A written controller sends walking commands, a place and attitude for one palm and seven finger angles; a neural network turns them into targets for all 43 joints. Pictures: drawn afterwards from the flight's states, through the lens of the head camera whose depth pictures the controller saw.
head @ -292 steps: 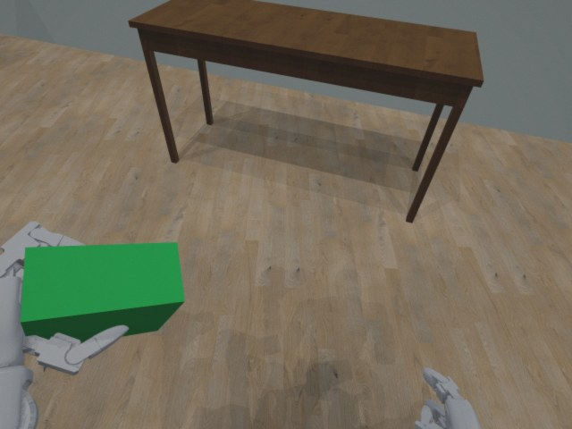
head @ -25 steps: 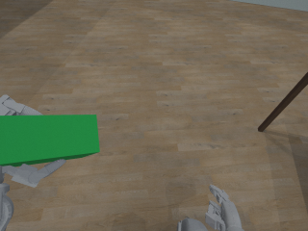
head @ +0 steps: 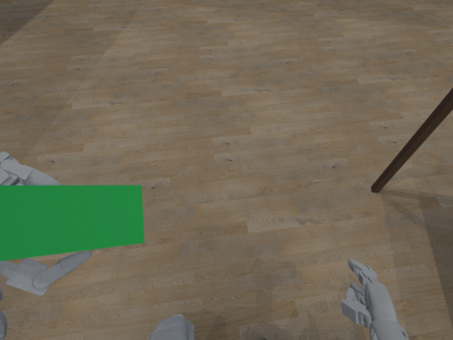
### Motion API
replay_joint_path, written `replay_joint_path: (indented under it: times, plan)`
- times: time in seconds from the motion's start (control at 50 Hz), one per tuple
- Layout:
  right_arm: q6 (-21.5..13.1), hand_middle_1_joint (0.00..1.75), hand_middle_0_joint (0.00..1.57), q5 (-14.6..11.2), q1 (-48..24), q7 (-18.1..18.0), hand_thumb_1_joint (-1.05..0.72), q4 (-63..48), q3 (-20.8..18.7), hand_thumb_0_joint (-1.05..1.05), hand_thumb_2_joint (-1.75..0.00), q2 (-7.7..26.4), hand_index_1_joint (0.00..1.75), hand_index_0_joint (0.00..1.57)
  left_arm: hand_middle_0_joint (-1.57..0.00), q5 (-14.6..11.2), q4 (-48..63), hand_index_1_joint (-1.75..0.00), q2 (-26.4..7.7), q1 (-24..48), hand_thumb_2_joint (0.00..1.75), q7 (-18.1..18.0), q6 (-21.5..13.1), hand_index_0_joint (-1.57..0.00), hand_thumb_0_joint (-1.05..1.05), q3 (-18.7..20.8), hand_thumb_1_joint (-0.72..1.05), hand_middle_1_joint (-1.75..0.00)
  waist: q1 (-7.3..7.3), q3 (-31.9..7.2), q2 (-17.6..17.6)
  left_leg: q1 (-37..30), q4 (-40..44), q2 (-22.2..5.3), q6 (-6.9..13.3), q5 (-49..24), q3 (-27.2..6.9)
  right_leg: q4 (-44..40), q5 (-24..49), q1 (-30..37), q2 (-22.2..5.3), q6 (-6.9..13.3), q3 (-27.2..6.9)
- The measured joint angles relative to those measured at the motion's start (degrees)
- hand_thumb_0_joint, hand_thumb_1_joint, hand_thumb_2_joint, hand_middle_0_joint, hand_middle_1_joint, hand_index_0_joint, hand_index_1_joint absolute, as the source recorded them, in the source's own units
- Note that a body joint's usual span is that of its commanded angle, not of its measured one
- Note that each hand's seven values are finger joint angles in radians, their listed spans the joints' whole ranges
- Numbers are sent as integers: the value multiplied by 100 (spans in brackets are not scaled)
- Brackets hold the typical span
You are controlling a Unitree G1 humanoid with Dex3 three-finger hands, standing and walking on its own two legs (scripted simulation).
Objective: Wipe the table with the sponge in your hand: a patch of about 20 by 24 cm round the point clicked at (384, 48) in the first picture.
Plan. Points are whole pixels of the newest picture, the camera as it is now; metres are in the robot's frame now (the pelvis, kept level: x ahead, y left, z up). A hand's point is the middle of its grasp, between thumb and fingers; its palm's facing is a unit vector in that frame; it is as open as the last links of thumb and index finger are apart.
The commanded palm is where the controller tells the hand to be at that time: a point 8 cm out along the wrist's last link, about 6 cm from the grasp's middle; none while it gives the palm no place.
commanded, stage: turn to face it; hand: left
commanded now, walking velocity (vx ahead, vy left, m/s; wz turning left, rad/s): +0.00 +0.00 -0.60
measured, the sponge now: (90, 222) +0.23 +0.18 +0.16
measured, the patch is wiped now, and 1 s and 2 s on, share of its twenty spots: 0.00 0.00 0.00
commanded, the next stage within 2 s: none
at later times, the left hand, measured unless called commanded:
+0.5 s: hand (156, 189) +0.28 +0.11 +0.17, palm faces +0.07 -0.83 -0.56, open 10.6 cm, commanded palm +0.23 +0.18 +0.18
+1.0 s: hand (229, 238) +0.21 +0.01 +0.19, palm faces -0.09 -0.90 -0.43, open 10.6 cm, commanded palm +0.20 +0.08 +0.18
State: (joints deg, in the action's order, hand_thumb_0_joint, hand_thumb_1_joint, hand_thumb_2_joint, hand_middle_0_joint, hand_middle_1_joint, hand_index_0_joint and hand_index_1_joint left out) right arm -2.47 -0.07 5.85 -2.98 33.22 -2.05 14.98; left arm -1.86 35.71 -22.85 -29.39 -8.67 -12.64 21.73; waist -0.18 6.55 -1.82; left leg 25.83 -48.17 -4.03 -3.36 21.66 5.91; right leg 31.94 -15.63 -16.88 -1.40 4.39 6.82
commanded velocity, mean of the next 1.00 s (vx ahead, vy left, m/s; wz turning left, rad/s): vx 0.00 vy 0.00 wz -0.60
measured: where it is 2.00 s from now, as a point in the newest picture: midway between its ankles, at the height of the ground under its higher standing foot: outside the picture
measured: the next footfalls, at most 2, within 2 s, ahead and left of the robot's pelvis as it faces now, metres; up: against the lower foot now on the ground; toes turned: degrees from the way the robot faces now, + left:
left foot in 0.12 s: +0.09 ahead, +0.13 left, +0.00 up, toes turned +5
right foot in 0.50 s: +0.00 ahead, -0.14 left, +0.00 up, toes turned -27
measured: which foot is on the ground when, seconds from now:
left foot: up 0.00-0.10, down 0.12-0.50, up 0.52-1.00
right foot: down 0.00-0.14, up 0.16-0.48, down 0.50-1.00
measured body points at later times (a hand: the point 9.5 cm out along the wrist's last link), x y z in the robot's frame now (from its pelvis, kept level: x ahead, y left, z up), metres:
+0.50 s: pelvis -0.01 -0.04 -0.01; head +0.05 -0.07 +0.43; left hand +0.27 +0.15 +0.20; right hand +0.09 -0.27 -0.12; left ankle +0.05 +0.13 -0.74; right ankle -0.04 -0.13 -0.74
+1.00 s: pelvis -0.09 -0.07 +0.00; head -0.09 -0.10 +0.45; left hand +0.21 +0.06 +0.21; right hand -0.07 -0.38 -0.09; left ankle -0.01 +0.09 -0.66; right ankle -0.04 -0.13 -0.74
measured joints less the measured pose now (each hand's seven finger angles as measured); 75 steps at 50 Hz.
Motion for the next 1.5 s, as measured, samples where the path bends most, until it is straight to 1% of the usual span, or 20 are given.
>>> replay_joint_path:
  times: [0.1, 0.16, 0.22, 0.28, 0.38, 0.48, 0.52, 0.56, 0.6, 0.66, 0.76, 1.0, 1.1, 1.18, 1.22, 1.24, 1.3, 1.34, 1.42, 1.5]
  plan:
    - [92, 30, 20, -46, 145, 45, -91, -219, -4, 1, -90, -22, 30, 20, -67, -62, 25, -136, -171, 20, 100, -55, -53, -68, -1, 252, -53, -136, -17, -261, 11, -624, 1429, 51, -28, -708, 180, 201, -146, -120, 215, -73, -262]
    - [190, 30, 20, -76, 241, 22, -91, -240, 17, 1, -90, -223, 30, 20, -67, -50, -260, -136, -142, 218, 100, -39, 24, -68, -1, 241, -53, -137, -60, -351, -162, -855, 1615, 104, 321, -689, 448, 709, -578, -282, 179, -271, -511]
    - [177, 30, 20, -12, 311, 70, -91, -269, 141, 1, -90, -419, 30, 20, -67, 19, -656, -136, -11, 367, 100, 1, 85, -68, -1, 163, -53, -137, -111, -317, -43, -928, 1557, -132, 374, -567, 598, 1983, -1266, -674, 215, -535, -463]
    - [114, 30, 20, -23, 391, 211, -91, -282, 276, 1, -90, -566, 30, 20, -67, 62, -654, -136, 151, 481, 100, 40, 279, -68, -1, -43, -53, -137, -191, -162, 124, -1034, 1644, -415, 300, -622, 714, 2433, -963, -853, 84, -665, -312]
    - [-51, 30, 20, -46, 477, 389, -90, -329, 427, 1, -90, -735, 30, 21, -67, 55, -184, -136, 144, 466, 100, 97, 305, -68, -1, -225, -53, -137, -223, 118, 278, -1066, 1682, -807, 118, -709, 956, 1728, -684, -707, -141, -789, -111]
    - [-156, 30, 21, -74, 538, 453, -90, -397, 407, 1, -90, -736, 30, 21, -67, -15, -70, -136, -226, 280, 100, 113, 209, -68, -1, 66, -53, -137, -167, 268, 392, -917, 1371, -1176, -160, -667, 1189, 517, -333, -183, -86, -787, 103]
    - [-138, 30, 21, -108, 500, 453, -90, -373, 326, 1, -90, -566, 30, 21, -67, 8, -131, -136, -211, 275, 100, 127, 211, -68, -1, 96, -54, -137, -77, 382, 634, -711, 849, -1394, -199, -494, 997, 330, -228, -55, 110, -416, 208]
    - [-34, 30, 21, -113, 338, 387, -90, -207, 242, 1, -90, -362, 30, 21, -67, -11, -170, -136, -144, 231, 100, 140, 222, -68, -1, 78, -53, -137, 25, 473, 678, -281, -328, -1051, -207, 504, 380, 510, -288, -190, 149, -110, 133]
    - [107, 30, 20, -136, 188, 337, -90, -80, 146, 1, -90, -207, 30, 21, -67, -79, -145, -136, -124, 91, 100, 143, 284, -68, -1, 104, -53, -137, 84, 498, 559, 97, -1479, -583, -243, 804, 9, 479, -212, -262, 140, 11, -51]
    - [310, 30, 20, -112, 42, 264, -91, -29, 19, 1, -90, -53, 30, 20, -67, -141, -137, -136, -156, -246, 100, 104, 268, -68, -1, 228, -53, -137, 207, 452, 442, 494, -2548, -182, -301, 539, -230, 190, 36, -220, 242, 91, -260]
    - [505, 30, 20, -83, 20, 204, -91, -26, -159, 1, -90, 76, 30, 20, -67, -195, -291, -136, -210, -407, 100, 48, 214, -68, -1, 314, -53, -137, 233, 211, 360, 775, -2916, 54, -305, 93, -417, -241, 387, -107, 475, 207, -485]
    - [622, 30, 20, -58, 221, 240, -91, -38, -39, 1, -90, 14, 30, 20, -67, -173, -661, -136, 240, 147, 100, 7, 177, -68, -1, -129, -53, -137, -160, -525, 158, 29, -972, 231, -165, 68, -695, -936, 1185, -159, 867, 306, -1098]
    - [698, 30, 20, -35, 286, 286, -91, -133, 84, 1, -90, -106, 30, 20, -67, -101, -779, -136, 245, 342, 100, 38, 159, -68, -1, -205, -53, -137, -264, -740, 23, -569, 290, 418, -50, 395, -553, -1329, 1632, -317, 968, 212, -1393]
    - [754, 30, 20, -38, 329, 364, -91, -235, 137, 1, -90, -171, 30, 20, -67, -30, -819, -136, 210, 499, 100, 120, 168, -68, -1, -207, -53, -137, -299, -794, -31, -1253, 1737, 491, 172, 531, -235, -1536, 1910, -560, 1134, 35, -1557]
    - [746, 30, 20, 8, 271, 372, -90, -271, 153, 1, -90, -237, 30, 20, -67, -18, -821, -136, 149, 646, 100, 186, 147, -68, -1, -168, -53, -137, -255, -614, -75, -1434, 2293, 425, 344, -289, -110, -856, 1187, -947, 1239, -232, -1511]
    - [724, 30, 20, 28, 252, 362, -90, -296, 157, 1, -90, -297, 30, 20, -67, 18, -824, -136, 110, 717, 100, 218, 158, -68, -1, -137, -53, -137, -245, -451, -126, -1432, 2238, 399, 362, -621, -40, -1, 588, -1217, 1212, -399, -1382]
    - [604, 30, 20, -10, 384, 357, -90, -340, 174, 1, -90, -479, 30, 20, -67, 91, -726, -136, 6, 628, 100, 292, 204, -68, -1, 0, -54, -137, -230, -234, -105, -1488, 2016, 182, 281, -537, 125, 2622, -332, -1825, 947, -642, -970]
    - [519, 30, 20, -68, 519, 393, -90, -321, 188, 1, -90, -517, 30, 21, -67, 57, -608, -136, 67, 419, 100, 254, 223, -68, -1, 24, -54, -137, -221, -217, 97, -1498, 1914, -92, 205, -418, 199, 3342, -604, -1820, 642, -718, -784]
    - [328, 30, 20, -152, 732, 411, -90, -237, 249, 1, -90, -544, 30, 21, -67, 51, -367, -136, 210, 207, 100, 130, 262, -68, -1, -71, -54, -137, -330, -120, 433, -1546, 1834, -670, 5, -373, 466, 2168, -714, -1085, 56, -827, -550]
    - [89, 30, 20, -133, 835, 427, -90, -229, 307, 1, -90, -610, 30, 21, -67, 99, -412, -136, -37, 491, 100, 80, 247, -68, -1, -32, -54, -137, -280, 43, 464, -1364, 1394, -1126, -266, -223, 619, 505, -292, -156, -91, -844, -285]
